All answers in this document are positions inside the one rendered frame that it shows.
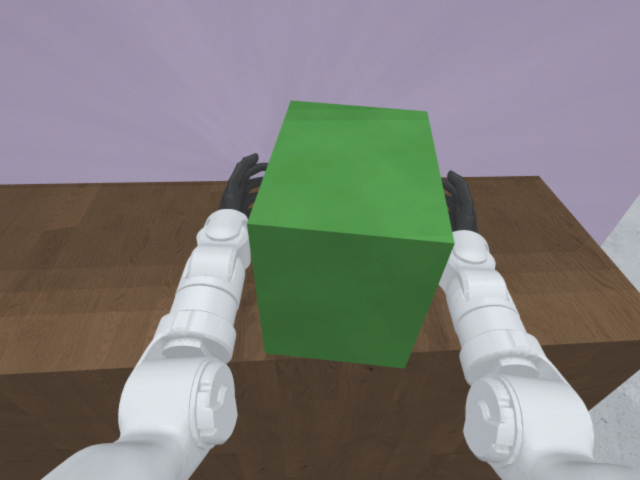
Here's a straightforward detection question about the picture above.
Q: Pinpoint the left robot forearm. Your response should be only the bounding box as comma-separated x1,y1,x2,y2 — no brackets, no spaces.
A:
118,209,251,434

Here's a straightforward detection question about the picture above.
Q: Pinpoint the robot left hand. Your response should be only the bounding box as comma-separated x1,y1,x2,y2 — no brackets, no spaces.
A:
218,153,268,219

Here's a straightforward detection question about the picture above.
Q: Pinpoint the right robot upper arm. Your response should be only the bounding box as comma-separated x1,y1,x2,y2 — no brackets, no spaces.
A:
463,373,640,480

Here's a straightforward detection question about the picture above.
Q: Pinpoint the carton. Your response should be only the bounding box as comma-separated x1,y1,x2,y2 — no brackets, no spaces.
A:
247,100,455,369

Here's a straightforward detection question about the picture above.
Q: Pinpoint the left robot upper arm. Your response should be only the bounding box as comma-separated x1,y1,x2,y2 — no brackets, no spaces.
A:
41,356,237,480

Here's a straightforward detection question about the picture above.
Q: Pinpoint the robot right hand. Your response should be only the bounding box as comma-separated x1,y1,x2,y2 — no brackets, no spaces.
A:
441,171,478,233

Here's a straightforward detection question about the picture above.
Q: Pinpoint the right robot forearm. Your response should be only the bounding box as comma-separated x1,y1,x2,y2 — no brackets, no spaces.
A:
439,230,594,449

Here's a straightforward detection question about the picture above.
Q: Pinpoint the pedestal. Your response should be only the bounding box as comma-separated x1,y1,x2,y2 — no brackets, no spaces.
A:
0,176,640,480

